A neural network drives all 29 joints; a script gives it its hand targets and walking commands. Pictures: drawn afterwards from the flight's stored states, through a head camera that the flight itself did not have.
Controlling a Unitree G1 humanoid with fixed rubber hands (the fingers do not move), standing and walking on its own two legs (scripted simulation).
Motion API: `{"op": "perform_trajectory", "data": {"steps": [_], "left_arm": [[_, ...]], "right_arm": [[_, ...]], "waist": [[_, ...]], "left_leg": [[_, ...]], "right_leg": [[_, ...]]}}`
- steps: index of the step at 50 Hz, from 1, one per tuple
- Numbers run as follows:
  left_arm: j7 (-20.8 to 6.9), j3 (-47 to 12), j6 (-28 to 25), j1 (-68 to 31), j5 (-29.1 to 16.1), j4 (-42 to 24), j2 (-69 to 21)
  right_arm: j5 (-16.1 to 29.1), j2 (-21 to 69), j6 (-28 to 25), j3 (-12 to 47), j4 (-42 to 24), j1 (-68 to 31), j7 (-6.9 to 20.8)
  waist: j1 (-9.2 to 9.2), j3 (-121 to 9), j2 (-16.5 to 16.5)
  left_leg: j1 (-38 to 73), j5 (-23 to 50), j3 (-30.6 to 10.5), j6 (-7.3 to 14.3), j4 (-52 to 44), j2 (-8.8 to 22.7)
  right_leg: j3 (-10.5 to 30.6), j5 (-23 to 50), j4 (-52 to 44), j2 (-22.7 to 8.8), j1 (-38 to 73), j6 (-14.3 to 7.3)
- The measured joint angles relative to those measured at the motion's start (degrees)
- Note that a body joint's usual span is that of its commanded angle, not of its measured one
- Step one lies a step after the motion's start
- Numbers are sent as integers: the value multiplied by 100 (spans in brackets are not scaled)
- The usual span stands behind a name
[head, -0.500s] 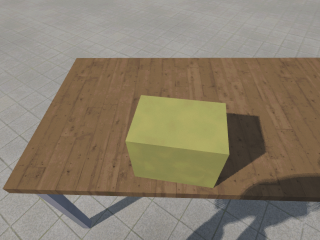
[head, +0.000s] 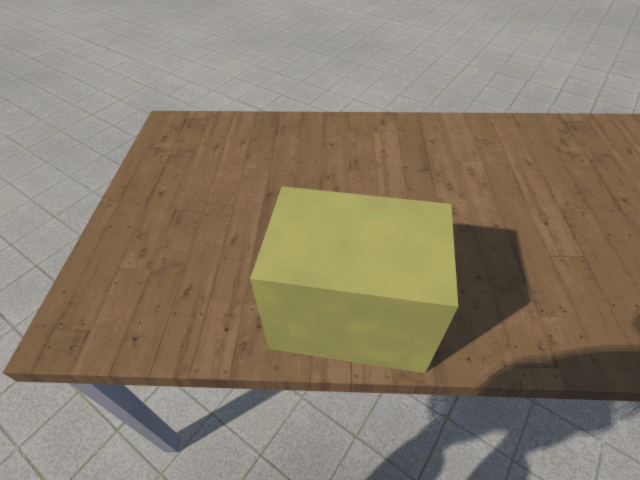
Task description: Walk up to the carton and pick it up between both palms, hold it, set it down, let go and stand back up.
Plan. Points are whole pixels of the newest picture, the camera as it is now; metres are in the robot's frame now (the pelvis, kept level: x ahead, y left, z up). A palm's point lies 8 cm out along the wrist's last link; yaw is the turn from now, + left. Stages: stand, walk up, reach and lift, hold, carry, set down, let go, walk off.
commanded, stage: stand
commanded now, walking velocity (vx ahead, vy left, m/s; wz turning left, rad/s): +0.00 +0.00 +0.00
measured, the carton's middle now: (354, 280) +0.39 -0.02 -0.01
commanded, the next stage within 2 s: none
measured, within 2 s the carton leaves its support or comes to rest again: neither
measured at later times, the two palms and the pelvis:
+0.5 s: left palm out of the picture +0.07 +0.29 -0.12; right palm out of the picture +0.08 -0.28 -0.12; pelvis +0.00 +0.00 +0.00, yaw +0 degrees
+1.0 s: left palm out of the picture +0.07 +0.29 -0.12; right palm out of the picture +0.08 -0.28 -0.12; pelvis +0.00 +0.00 +0.00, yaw +0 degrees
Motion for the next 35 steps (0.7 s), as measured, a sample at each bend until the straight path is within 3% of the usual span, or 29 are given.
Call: {"op": "perform_trajectory", "data": {"steps": [35], "left_arm": [[9, 30, 6, -10, -1, -13, -1]], "right_arm": [[-5, -18, -12, -27, -2, -1, -6]], "waist": [[23, -17, 61]], "left_leg": [[27, -24, 28, 31, 14, -36]], "right_leg": [[28, -39, 41, -50, 14, 40]]}}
